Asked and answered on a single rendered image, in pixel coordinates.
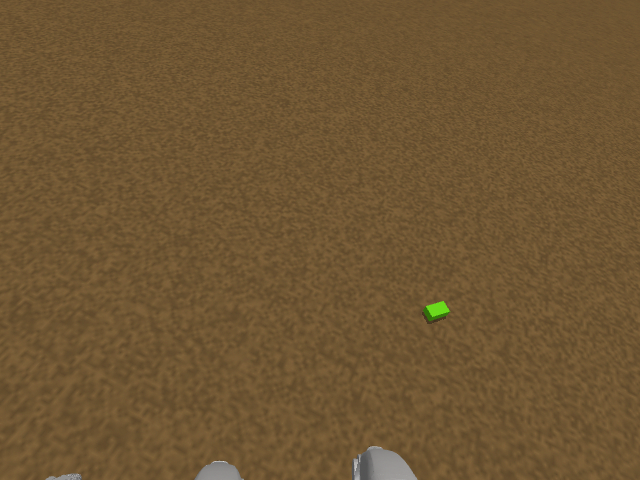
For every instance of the small box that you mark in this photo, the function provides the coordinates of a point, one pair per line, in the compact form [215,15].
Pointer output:
[436,311]

